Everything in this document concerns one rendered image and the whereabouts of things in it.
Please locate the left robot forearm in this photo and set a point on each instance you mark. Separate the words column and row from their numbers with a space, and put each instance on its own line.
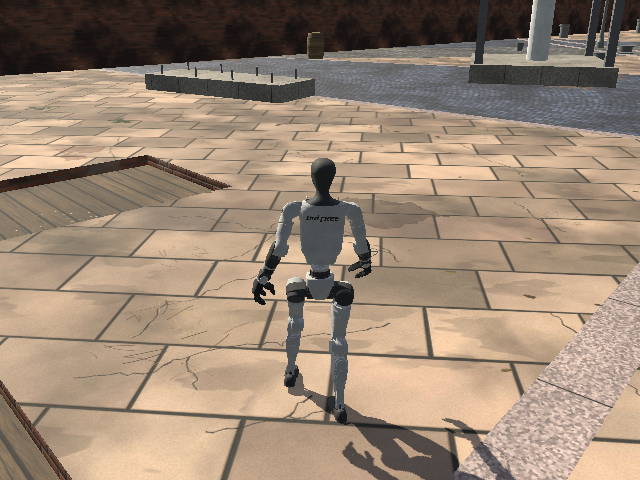
column 269, row 266

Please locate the right robot hand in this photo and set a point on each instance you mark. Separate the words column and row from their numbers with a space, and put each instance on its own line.
column 357, row 265

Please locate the left robot upper arm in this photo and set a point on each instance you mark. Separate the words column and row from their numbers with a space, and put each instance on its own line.
column 289, row 211

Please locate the right robot upper arm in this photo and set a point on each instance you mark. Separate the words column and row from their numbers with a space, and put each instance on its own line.
column 354, row 213

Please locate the robot left foot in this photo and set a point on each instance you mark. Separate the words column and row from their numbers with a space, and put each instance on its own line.
column 290, row 379

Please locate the robot head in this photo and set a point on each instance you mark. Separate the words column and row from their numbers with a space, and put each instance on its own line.
column 323, row 171

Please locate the right robot forearm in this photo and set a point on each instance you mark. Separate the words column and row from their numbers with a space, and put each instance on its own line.
column 365, row 259

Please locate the left robot hand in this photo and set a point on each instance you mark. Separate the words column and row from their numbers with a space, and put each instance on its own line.
column 258, row 289

